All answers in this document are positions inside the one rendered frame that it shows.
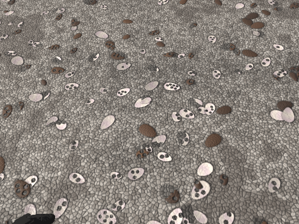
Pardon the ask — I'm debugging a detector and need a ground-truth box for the robot left hand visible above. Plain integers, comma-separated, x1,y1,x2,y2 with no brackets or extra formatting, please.
12,213,55,224

